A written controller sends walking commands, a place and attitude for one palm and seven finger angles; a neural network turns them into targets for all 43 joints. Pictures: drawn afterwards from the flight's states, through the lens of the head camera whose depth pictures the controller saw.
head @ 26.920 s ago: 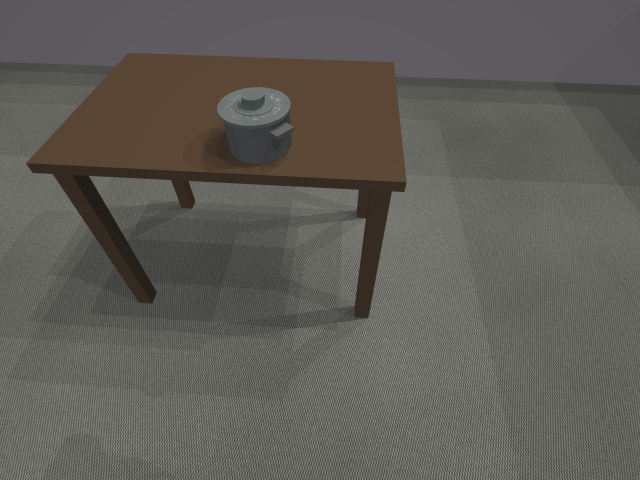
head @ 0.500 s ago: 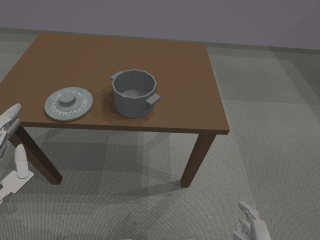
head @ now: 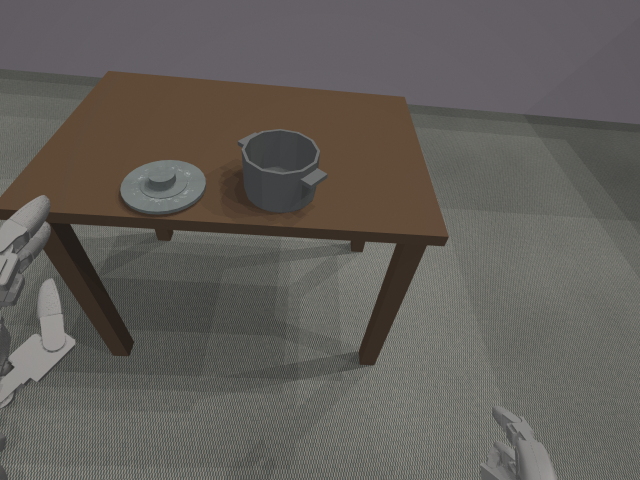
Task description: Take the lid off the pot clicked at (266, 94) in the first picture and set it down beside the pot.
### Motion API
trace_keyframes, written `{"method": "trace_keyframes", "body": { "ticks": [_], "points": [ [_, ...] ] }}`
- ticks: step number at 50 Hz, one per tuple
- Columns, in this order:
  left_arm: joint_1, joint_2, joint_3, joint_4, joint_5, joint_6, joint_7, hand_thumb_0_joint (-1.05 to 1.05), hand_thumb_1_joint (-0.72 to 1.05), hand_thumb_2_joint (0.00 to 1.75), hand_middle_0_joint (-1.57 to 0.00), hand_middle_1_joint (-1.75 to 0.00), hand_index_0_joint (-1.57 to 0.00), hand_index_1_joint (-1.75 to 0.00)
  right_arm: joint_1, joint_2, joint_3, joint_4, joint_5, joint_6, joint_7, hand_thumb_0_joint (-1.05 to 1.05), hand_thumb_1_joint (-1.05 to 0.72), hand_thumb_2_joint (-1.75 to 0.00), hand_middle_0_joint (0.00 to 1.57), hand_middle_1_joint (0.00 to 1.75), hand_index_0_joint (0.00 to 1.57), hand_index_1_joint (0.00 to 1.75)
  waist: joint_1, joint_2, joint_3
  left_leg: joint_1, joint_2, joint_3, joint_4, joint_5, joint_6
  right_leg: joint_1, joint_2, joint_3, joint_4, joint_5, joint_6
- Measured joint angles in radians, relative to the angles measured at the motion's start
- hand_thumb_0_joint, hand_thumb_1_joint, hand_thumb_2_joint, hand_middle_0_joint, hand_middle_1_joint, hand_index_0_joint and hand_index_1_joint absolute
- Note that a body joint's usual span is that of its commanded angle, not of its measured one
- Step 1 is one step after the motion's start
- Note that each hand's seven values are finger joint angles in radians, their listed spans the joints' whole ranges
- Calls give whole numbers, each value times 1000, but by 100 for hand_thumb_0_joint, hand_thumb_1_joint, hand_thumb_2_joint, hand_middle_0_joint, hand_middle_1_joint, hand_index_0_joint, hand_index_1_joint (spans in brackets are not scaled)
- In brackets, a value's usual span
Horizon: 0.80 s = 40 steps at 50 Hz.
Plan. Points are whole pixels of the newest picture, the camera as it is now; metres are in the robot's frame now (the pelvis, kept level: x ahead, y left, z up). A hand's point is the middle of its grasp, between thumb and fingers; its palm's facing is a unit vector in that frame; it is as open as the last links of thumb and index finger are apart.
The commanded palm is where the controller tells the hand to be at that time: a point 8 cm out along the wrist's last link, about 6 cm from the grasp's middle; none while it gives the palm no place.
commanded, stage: stop stepping back and stand still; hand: left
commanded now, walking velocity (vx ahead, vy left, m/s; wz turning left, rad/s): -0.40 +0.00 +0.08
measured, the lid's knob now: (162, 176) +0.68 +0.35 -0.05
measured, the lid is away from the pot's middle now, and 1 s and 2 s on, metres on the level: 0.25 0.25 0.25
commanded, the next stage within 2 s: let the arm hang, fingers relaxed in 0.80 s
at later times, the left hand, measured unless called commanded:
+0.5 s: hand out of the picture +0.06 +0.27 +0.18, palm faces +0.42 -0.85 -0.32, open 7.4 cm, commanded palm +0.00 +0.30 +0.19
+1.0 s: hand out of the picture +0.06 +0.30 +0.04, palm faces +0.31 -0.86 -0.41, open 7.4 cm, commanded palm none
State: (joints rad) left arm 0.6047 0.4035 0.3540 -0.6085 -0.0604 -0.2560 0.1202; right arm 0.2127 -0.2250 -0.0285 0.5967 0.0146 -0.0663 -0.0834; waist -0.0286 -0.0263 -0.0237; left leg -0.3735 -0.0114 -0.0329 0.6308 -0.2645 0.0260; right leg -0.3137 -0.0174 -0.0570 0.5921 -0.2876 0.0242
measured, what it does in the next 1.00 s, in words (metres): walks backwards: right foot, then left foot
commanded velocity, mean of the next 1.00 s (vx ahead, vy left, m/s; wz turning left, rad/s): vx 0.14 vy -0.03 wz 0.00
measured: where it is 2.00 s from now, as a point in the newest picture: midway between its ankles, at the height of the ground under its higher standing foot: outside the picture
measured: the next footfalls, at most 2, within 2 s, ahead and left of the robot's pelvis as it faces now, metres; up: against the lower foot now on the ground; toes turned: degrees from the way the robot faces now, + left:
right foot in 0.28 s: -0.06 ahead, -0.08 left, +0.00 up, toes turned +6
left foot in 0.52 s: -0.11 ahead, +0.14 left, +0.00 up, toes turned +2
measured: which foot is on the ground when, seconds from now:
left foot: down 0.00-0.30, up 0.32-0.50, down 0.52-0.72, up 0.74-0.94, down 0.96-1.00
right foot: up 0.00-0.26, down 0.28-1.00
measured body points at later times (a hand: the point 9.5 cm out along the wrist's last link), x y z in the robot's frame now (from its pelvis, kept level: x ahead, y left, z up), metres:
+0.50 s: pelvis -0.13 +0.02 +0.00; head -0.17 +0.04 +0.45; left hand +0.03 +0.31 +0.19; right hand +0.01 -0.23 -0.07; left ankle -0.15 +0.13 -0.72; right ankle -0.13 -0.13 -0.72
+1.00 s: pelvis -0.15 +0.04 -0.01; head -0.16 +0.03 +0.44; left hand +0.04 +0.35 +0.07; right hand +0.00 -0.21 -0.11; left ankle -0.14 +0.16 -0.73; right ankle -0.13 -0.07 -0.71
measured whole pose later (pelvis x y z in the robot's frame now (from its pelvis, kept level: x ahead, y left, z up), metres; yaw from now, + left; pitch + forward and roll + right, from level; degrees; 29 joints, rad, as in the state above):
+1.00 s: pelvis -0.15 +0.04 -0.01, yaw +5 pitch +2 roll -1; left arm 0.34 0.30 0.24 -0.04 0.03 -0.05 0.04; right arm 0.24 -0.26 -0.04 0.69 -0.03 -0.04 0.01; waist -0.04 0.04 -0.07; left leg -0.42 0.02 0.01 0.73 -0.35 0.03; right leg -0.47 -0.03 -0.07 0.88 -0.48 -0.01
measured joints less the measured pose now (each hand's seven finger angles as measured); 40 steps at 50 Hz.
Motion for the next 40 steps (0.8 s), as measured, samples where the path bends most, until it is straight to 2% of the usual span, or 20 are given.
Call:
{"method": "trace_keyframes", "body": {
  "ticks": [3,5,6,8,12,14,16,19,21,23,25,26,29,32,34,36,37,38,40],
  "points": [
    [-61,3,26,46,-5,8,11,1,88,90,-21,-31,-21,-31,-26,27,5,0,-18,-30,8,1,-91,-90,20,30,20,30,11,-32,52,-9,-15,18,-56,63,22,-79,23,67,155,-153,-17],
    [-52,6,33,36,-12,24,10,1,89,90,-21,-30,-21,-31,-28,42,14,-14,-26,-58,22,1,-91,-90,20,30,20,30,9,-19,72,-13,-2,11,-108,113,24,-100,49,75,213,-193,-16],
    [-77,5,8,81,14,19,-2,1,89,90,-21,-30,-21,-30,-27,38,11,-4,-33,-78,36,1,-91,-90,20,30,20,30,5,8,70,-35,5,-7,-116,138,27,-115,59,69,250,-201,-11],
    [-96,6,-14,68,6,99,-19,1,89,90,-20,-30,-21,-30,-40,45,15,3,-20,-72,60,1,-91,-90,20,30,20,30,20,16,89,-36,14,-7,-147,176,21,-109,63,90,277,-194,-1],
    [80,43,23,-73,-14,108,-10,1,89,90,-21,-30,-21,-30,-8,90,42,-50,-6,-67,65,1,-91,-90,21,30,21,30,11,-11,68,-50,18,20,-175,206,10,15,39,59,83,-173,-14],
    [139,73,38,-121,-5,100,-6,1,89,90,-21,-30,-21,-30,20,100,52,-65,-7,-66,58,1,-91,-90,21,30,21,30,13,-26,43,-73,1,28,-153,155,-1,113,30,36,-64,-140,-33],
    [130,73,20,-127,5,90,-11,1,89,90,-21,-30,-21,-31,24,82,50,-46,-6,-54,49,1,-90,-90,21,30,21,30,15,6,42,-115,-2,12,-31,9,-16,131,34,13,-108,-14,-39],
    [83,55,2,-84,-1,71,-22,1,88,90,-21,-31,-22,-31,50,53,45,22,2,-21,36,1,-90,-90,21,30,21,30,38,11,-19,-174,-31,13,318,-62,-28,123,11,9,-98,0,-29],
    [47,23,8,-22,-6,63,-21,1,88,90,-21,-31,-22,-31,68,39,42,47,10,1,26,1,-90,-90,21,30,21,30,52,-7,-73,-140,-20,36,392,-91,-21,98,-16,15,-82,-18,-28],
    [-7,-16,9,58,-3,61,-10,0,88,90,-21,-31,-22,-31,77,23,37,50,15,2,10,1,-90,-90,21,30,21,30,52,-11,-104,-47,14,57,284,-130,-6,67,-42,-2,-57,-36,-23],
    [-67,-52,0,123,0,68,4,0,88,90,-21,-30,-21,-31,73,-5,29,35,18,-19,-6,1,-91,-90,21,30,21,30,31,13,-102,71,47,56,65,-155,9,33,-47,-25,-14,-37,-11],
    [-96,-62,-4,142,-1,74,11,0,88,90,-21,-30,-21,-31,62,-15,23,28,18,-34,-13,1,-91,-90,21,30,21,30,14,21,-85,92,49,46,-3,-128,9,9,-50,-31,27,-42,-5],
    [-100,-60,-2,148,1,103,23,1,89,90,-20,-30,-21,-30,23,16,25,19,15,-55,-8,1,-91,-90,21,30,20,30,-1,-29,-16,105,18,80,8,-84,-5,-45,-33,35,167,-147,-14],
    [2,-26,-4,56,1,125,15,1,89,90,-20,-30,-21,-30,41,56,41,-4,5,-87,20,1,-91,-90,20,30,20,30,-26,-44,-4,133,21,84,-43,-53,-11,-66,8,18,219,-172,-17],
    [64,6,-9,-16,4,120,13,1,89,90,-20,-30,-21,-30,61,65,53,-12,1,-98,33,1,-91,-90,20,30,20,30,-26,-31,2,139,33,72,-56,-42,-19,-30,30,-9,132,-148,-19],
    [100,47,5,-69,10,103,13,1,89,90,-21,-30,-21,-30,74,62,62,-16,-1,-92,40,1,-91,-90,21,30,20,30,-13,-15,6,115,41,61,-15,-60,-25,23,44,-19,5,-98,-32],
    [96,60,11,-78,15,91,11,1,89,90,-21,-30,-21,-30,70,55,60,-11,-1,-82,41,1,-91,-90,21,30,20,30,-3,2,15,91,48,51,38,-108,-18,23,52,-28,-11,-28,-49],
    [79,67,14,-75,18,80,7,1,89,90,-21,-30,-21,-31,62,49,54,3,0,-69,41,1,-91,-90,21,30,20,30,7,14,22,57,45,42,120,-155,-12,18,54,-37,-5,23,-68],
    [24,54,9,-38,20,61,-2,1,88,90,-21,-31,-21,-31,45,34,39,45,0,-40,39,1,-90,-90,21,30,20,30,25,31,26,-15,29,35,307,-194,-6,19,50,-50,-3,35,-84]
  ]
}}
